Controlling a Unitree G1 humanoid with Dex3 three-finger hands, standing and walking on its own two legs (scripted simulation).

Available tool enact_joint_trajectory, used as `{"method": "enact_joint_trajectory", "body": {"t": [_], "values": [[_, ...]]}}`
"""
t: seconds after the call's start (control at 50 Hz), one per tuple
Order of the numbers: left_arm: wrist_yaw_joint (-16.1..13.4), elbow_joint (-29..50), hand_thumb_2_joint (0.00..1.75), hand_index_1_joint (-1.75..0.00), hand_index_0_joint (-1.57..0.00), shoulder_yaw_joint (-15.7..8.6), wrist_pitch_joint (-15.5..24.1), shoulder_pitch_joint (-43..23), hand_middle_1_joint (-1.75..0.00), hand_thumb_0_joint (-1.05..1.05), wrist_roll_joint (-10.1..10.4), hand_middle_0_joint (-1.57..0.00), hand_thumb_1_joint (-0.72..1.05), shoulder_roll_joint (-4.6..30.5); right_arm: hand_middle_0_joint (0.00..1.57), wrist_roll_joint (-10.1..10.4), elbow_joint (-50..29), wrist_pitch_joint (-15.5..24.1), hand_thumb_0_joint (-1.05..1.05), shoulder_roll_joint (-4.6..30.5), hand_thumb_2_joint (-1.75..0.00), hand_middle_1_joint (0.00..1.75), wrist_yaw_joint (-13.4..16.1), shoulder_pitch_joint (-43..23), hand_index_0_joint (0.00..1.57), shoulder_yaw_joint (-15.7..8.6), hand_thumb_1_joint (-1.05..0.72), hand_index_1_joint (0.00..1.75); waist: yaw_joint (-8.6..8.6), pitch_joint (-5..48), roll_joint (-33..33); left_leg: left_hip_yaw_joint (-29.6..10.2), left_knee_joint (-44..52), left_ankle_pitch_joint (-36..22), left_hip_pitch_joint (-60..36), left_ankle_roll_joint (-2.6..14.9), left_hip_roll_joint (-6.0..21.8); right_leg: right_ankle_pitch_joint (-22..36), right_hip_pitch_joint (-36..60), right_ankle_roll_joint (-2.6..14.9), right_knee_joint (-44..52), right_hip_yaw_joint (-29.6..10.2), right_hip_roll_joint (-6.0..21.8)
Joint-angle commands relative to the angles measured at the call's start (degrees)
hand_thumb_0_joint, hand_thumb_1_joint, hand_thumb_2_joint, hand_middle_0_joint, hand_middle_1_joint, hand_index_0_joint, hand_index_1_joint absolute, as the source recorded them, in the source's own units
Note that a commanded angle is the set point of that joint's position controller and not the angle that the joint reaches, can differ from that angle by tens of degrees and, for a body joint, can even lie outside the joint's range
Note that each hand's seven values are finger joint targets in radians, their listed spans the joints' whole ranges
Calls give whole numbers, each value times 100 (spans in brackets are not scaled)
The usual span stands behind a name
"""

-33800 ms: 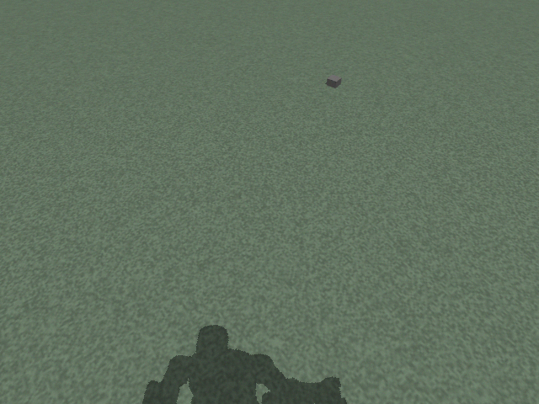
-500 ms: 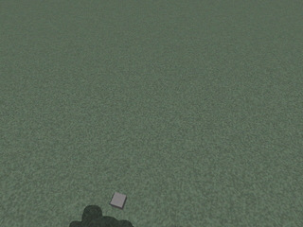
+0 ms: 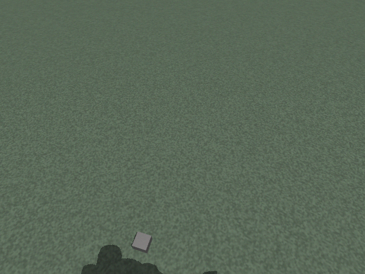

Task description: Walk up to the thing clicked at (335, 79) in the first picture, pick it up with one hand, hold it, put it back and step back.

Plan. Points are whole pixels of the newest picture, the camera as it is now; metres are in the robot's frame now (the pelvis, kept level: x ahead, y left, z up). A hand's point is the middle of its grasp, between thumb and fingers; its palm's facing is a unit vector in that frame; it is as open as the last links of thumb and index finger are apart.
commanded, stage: stand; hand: left
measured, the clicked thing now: (142, 242) +0.44 +0.23 -0.76
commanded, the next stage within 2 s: none
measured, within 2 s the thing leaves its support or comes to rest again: neither
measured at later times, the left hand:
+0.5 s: hand out of the picture +0.08 +0.25 -0.16, palm faces -0.02 -0.94 -0.35, open 7.4 cm
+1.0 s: hand out of the picture +0.08 +0.25 -0.16, palm faces -0.02 -0.94 -0.35, open 7.4 cm
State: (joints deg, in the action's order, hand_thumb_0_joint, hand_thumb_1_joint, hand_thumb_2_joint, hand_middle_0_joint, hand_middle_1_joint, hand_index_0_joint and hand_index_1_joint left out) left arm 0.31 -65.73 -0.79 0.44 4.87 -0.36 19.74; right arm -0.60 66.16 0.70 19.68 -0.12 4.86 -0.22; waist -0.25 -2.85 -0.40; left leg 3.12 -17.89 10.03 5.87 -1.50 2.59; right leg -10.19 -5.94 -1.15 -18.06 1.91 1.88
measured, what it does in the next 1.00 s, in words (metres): stands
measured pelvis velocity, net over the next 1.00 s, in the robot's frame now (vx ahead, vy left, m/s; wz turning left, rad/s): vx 0.00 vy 0.00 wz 0.00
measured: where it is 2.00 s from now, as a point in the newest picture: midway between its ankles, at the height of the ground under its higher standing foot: outside the picture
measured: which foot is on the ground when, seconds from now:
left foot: down 0.00-1.00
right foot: down 0.00-1.00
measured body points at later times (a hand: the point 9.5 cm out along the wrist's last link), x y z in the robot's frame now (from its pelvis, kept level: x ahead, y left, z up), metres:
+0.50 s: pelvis +0.00 +0.00 +0.00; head +0.01 +0.00 +0.45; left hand +0.08 +0.30 -0.13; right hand +0.08 -0.30 -0.13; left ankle +0.00 +0.13 -0.75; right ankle +0.00 -0.13 -0.75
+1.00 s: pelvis +0.00 +0.00 +0.00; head +0.01 +0.00 +0.45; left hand +0.08 +0.30 -0.13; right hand +0.08 -0.30 -0.13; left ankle +0.00 +0.13 -0.75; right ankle +0.00 -0.13 -0.75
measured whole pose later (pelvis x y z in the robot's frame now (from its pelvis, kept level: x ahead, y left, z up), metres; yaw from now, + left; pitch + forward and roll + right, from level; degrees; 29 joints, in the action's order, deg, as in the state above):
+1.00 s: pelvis +0.00 +0.00 +0.00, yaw +0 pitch -2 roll +0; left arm 0.1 -64.7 0.1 0.5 6.6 -0.4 20.3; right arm -0.7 65.6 0.4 19.8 -0.3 5.9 -0.1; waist -0.1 -2.5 -0.1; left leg 2.8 -17.2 10.0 5.3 -1.7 2.7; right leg -10.4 -5.4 -0.9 -17.6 2.2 1.8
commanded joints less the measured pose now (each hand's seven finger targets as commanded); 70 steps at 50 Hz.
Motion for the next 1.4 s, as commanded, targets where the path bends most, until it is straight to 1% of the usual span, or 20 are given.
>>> {"method": "enact_joint_trajectory", "body": {"t": [0.0,0.04,0.08,0.24,0.34,0.38,0.44,0.52,0.66,0.76,0.78,0.86,0.94,0.98,1.02,1.06,1.1,1.12,1.26,1.38], "values": [[-65,339,90,-30,-20,-184,134,-214,-30,0,-9,-20,90,1246,20,8,-351,114,0,1256,-90,30,49,-223,20,-197,-90,30,-1,559,115,-518,259,-1010,-142,178,612,959,115,186,261,-484,630],[-65,359,90,-30,-20,-164,130,-208,-30,0,-13,-20,90,1221,20,9,-365,114,0,1259,-90,30,43,-288,20,-192,-90,30,12,547,130,-524,231,-1100,-211,170,632,983,50,185,252,-466,624],[-64,365,90,-30,-20,-154,141,-222,-30,0,-6,-20,90,1251,20,11,-350,104,0,1221,-90,30,37,-210,20,-173,-90,30,-18,470,69,-514,295,-845,-78,160,600,822,61,168,314,-484,632],[-77,400,90,-30,-20,-137,151,-199,-30,0,-3,-20,90,1283,20,0,-360,99,0,1238,-90,30,31,-194,20,-179,-90,30,-18,571,51,-510,229,-1034,-179,177,626,1063,111,194,285,-506,661],[-76,421,90,-30,-20,-126,137,-199,-30,0,5,-20,90,1277,20,-2,-364,99,0,1226,-90,30,32,-184,20,-168,-90,30,-6,483,63,-506,272,-952,-90,154,605,941,63,199,294,-477,641],[-69,417,90,-30,-20,-131,133,-172,-30,0,-6,-20,90,1283,20,-6,-369,105,0,1272,-90,30,33,-223,20,-186,-90,30,8,570,134,-504,237,-972,-179,177,631,950,105,217,261,-493,658],[-80,401,90,-30,-20,-119,151,-115,-30,0,-12,-20,90,1295,20,5,-368,95,0,1229,-90,30,24,-208,20,-180,-90,30,6,500,-33,-540,255,-1022,-178,176,627,999,70,187,289,-453,635],[-81,414,90,-30,-20,-117,144,-100,-30,0,-23,-20,90,1287,20,3,-383,90,0,1255,-90,30,31,-194,20,-184,-90,30,4,480,89,-521,267,-868,-165,187,609,890,20,174,320,-463,641],[-85,419,90,-30,-20,-124,151,-87,-30,0,-11,-20,90,1296,20,0,-400,88,0,1235,-90,30,36,-176,20,-185,-90,30,15,511,56,-513,236,-1026,-192,191,615,1055,82,191,269,-473,651],[-74,430,90,-30,-20,-134,128,-98,-30,0,-3,-20,90,1308,20,-11,-384,96,0,1254,-90,30,40,-128,20,-188,-90,30,13,421,99,-505,321,-794,-83,174,602,780,52,210,328,-496,639],[-79,435,90,-30,-20,-128,128,-70,-30,0,-21,-20,90,1303,20,3,-402,99,0,1276,-90,30,39,-199,20,-203,-90,30,34,447,114,-541,296,-901,-181,183,627,836,21,208,285,-467,624],[-78,436,90,-30,-20,-120,143,-49,-30,0,-21,-20,90,1290,20,3,-403,91,0,1241,-90,30,33,-153,20,-192,-90,30,15,456,41,-513,284,-856,-191,188,608,865,8,195,325,-482,640],[-74,412,90,-30,-20,-132,122,-75,-30,0,1,-20,90,1282,20,-7,-379,87,0,1241,-90,30,32,-110,20,-183,-90,30,11,333,72,-519,359,-582,-27,171,566,590,-3,193,373,-492,632],[-75,420,90,-30,-20,-132,121,-53,-30,0,-13,-20,90,1292,20,-4,-393,93,0,1249,-90,30,36,-138,20,-188,-90,30,34,378,108,-552,349,-795,-83,177,595,714,6,195,325,-462,618],[-74,407,90,-30,-20,-146,129,-56,-30,0,-6,-20,90,1328,20,-1,-393,93,0,1194,-90,30,33,-120,20,-174,-90,30,22,372,-25,-558,349,-780,-84,169,588,710,9,203,315,-475,627],[-70,409,90,-30,-20,-135,127,-13,-30,0,-9,-20,90,1268,20,-2,-394,99,0,1281,-90,30,38,-110,20,-193,-90,30,29,418,101,-535,317,-768,-138,176,580,721,-18,201,326,-484,625],[-73,442,90,-30,-20,-136,120,-50,-30,0,-17,-20,90,1269,20,-1,-406,106,0,1265,-90,30,37,-164,20,-192,-90,30,33,460,120,-543,282,-965,-194,168,608,854,-10,220,277,-464,630],[-71,424,90,-30,-20,-138,114,-64,-30,0,-11,-20,90,1280,20,-2,-390,104,0,1253,-90,30,42,-96,20,-184,-90,30,12,447,125,-526,305,-862,-119,169,580,823,38,216,309,-492,646],[-82,445,90,-30,-20,-135,126,-46,-30,0,-18,-20,90,1291,20,-2,-404,104,0,1269,-90,30,52,-122,20,-186,-90,30,27,502,74,-527,246,-1109,-261,179,623,1083,15,220,250,-488,647],[-85,423,90,-30,-20,-125,117,-49,-30,0,-17,-20,90,1280,20,-7,-410,85,0,1244,-90,30,50,-96,20,-177,-90,30,15,395,63,-521,291,-844,-120,168,607,842,17,201,292,-471,637]]}}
